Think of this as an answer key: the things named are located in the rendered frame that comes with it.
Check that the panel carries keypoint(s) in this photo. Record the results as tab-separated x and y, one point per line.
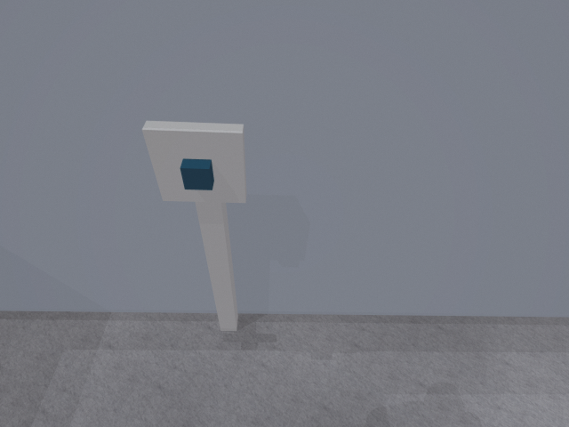
168	144

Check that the button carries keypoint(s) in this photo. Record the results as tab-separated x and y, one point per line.
197	174

